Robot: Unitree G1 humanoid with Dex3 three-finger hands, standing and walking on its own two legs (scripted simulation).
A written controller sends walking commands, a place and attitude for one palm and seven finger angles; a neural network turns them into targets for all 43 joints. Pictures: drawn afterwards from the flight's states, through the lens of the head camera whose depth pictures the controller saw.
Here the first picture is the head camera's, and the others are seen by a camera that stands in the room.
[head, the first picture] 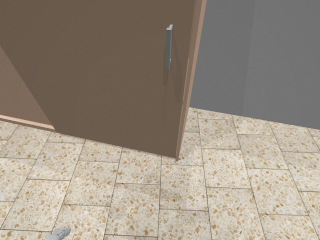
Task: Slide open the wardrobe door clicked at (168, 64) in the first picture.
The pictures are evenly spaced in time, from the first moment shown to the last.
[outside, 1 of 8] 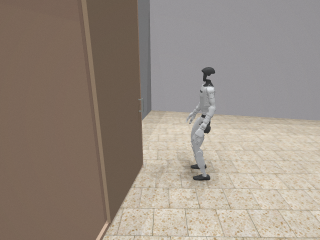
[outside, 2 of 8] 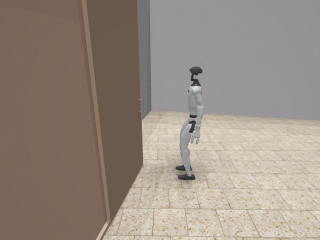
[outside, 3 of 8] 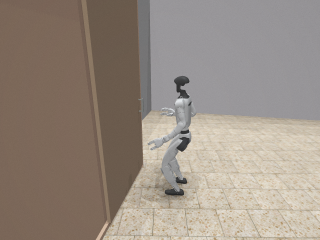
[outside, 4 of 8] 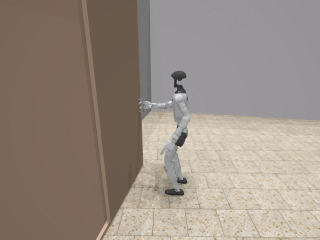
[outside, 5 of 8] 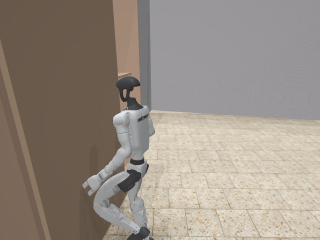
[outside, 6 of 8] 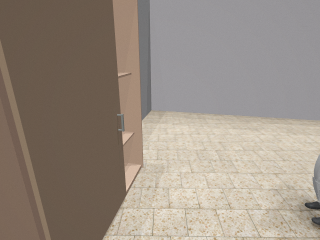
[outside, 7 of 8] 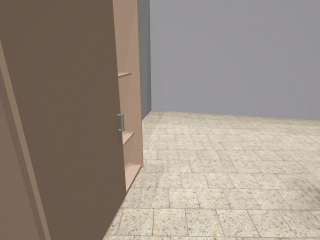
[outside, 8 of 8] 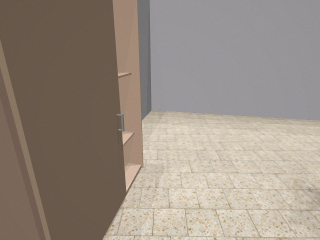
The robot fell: no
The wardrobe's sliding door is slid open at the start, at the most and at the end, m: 0.00 0.58 0.58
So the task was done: yes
